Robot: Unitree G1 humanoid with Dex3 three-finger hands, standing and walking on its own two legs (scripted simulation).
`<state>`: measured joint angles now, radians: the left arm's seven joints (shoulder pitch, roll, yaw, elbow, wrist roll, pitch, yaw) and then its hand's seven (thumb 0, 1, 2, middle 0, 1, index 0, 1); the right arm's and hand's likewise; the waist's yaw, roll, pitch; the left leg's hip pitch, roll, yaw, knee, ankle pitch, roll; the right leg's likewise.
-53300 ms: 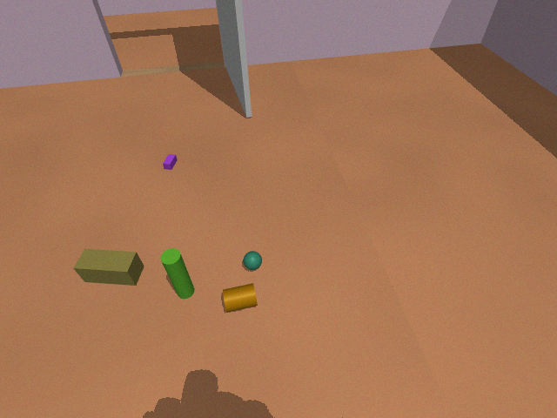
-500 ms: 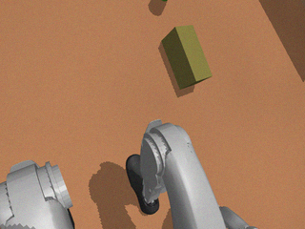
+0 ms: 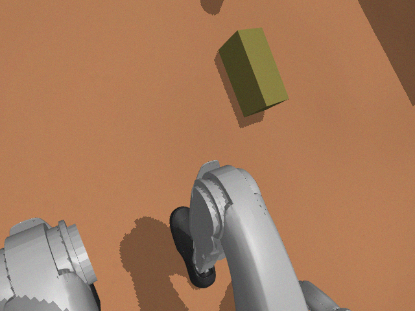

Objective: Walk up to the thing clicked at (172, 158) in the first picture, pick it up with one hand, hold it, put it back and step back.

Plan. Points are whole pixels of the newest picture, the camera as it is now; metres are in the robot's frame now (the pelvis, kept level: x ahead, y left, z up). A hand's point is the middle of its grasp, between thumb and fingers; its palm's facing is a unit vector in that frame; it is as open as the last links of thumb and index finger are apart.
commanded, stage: open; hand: left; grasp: from above
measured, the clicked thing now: out of the picture +0.45 +0.32 -0.28
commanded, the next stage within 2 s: withdraw in 0.08 s
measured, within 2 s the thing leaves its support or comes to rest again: neither
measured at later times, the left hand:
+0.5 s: hand out of the picture +0.48 +0.35 -0.18, palm faces -0.23 -0.08 -0.97, open 12.7 cm
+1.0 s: hand out of the picture +0.40 +0.33 -0.11, palm faces -0.50 -0.12 -0.86, open 12.4 cm
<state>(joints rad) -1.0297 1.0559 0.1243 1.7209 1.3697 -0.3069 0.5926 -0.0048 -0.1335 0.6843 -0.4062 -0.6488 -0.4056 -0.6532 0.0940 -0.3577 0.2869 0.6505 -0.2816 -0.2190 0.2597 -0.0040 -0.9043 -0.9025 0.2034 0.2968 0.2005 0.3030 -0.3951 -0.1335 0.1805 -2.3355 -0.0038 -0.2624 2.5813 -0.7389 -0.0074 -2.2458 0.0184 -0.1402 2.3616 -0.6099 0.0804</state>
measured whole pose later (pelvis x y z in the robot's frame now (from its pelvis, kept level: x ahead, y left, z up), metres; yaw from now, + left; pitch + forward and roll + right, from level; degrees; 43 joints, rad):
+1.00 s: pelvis -0.01 -0.01 +0.04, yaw +6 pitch +31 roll -9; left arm -0.93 0.80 0.06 1.33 1.25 -0.38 0.23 0.00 -0.23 0.79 -0.33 -0.75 -0.33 -0.76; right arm 0.14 -0.36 0.09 0.67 -0.14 0.01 0.14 0.00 -0.91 -0.90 0.20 0.30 0.20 0.30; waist -0.23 -0.02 -0.01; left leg -2.27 -0.01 -0.16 2.37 -0.66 -0.01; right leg -2.21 -0.02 -0.07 2.24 -0.59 0.04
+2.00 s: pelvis +0.01 -0.01 +0.23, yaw +12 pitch +29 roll -4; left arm -0.11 0.39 0.03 0.35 0.32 0.19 0.04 0.00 0.88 0.89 -0.21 -0.31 -0.21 -0.31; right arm 0.05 -0.27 -0.02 0.55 0.02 -0.06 0.00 0.00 -0.91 -0.90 0.20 0.30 0.20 0.30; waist -0.05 0.02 -0.21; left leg -1.65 0.01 -0.09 1.77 -0.63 -0.02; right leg -1.62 -0.04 -0.05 1.70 -0.58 0.03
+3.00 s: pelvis +0.08 +0.00 +0.42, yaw +14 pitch +10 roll -3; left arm 0.50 0.22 0.03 -0.12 -0.05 0.46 0.01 0.01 0.91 0.89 -0.20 -0.30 -0.20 -0.30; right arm 0.26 -0.22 0.03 0.54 0.00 -0.27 -0.18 0.01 -0.90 -0.90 0.21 0.30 0.20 0.30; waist -0.03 0.04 -0.16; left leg -0.68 0.03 -0.07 1.00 -0.49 -0.02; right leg -0.65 -0.02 -0.07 0.92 -0.44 0.02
